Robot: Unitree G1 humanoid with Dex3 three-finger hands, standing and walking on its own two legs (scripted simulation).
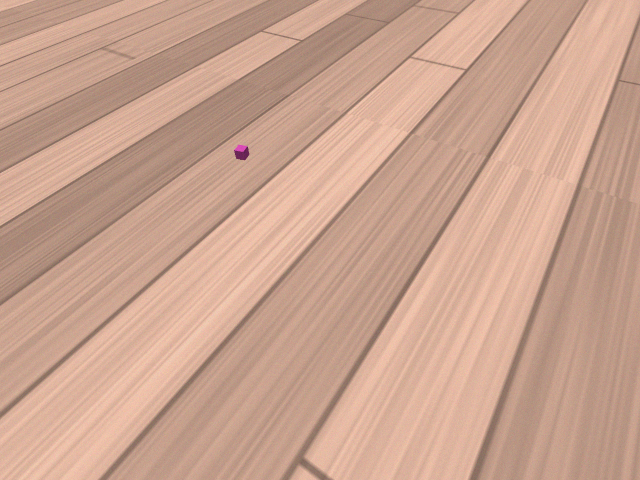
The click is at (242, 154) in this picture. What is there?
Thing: cube
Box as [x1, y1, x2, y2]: [234, 145, 248, 159]
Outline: 238,145 234,150 236,158 245,159 248,155 247,146
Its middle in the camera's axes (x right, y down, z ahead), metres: -0.43 -0.51 +2.09
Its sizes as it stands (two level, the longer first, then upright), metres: 0.055 0.055 0.055
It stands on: the floor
